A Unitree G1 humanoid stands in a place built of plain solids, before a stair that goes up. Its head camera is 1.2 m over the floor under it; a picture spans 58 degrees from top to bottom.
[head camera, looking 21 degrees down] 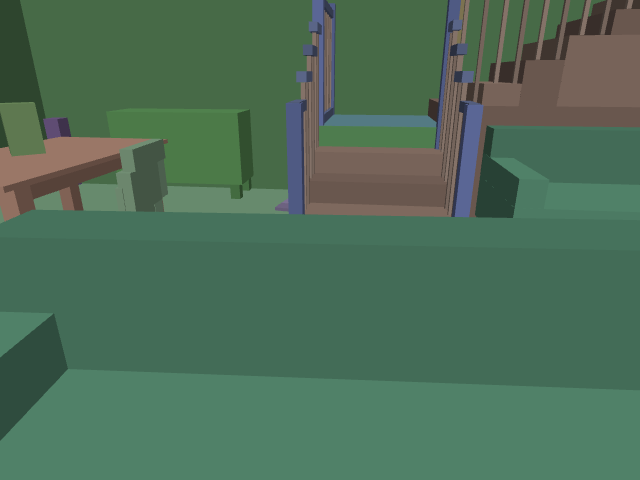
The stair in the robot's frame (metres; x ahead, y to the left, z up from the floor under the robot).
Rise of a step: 0.16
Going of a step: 0.28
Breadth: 1.05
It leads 7 degrees to the right of straight ahead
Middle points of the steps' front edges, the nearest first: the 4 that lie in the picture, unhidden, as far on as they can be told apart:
2.74 -0.37 0.32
3.02 -0.41 0.48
3.29 -0.44 0.64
3.56 -0.47 0.81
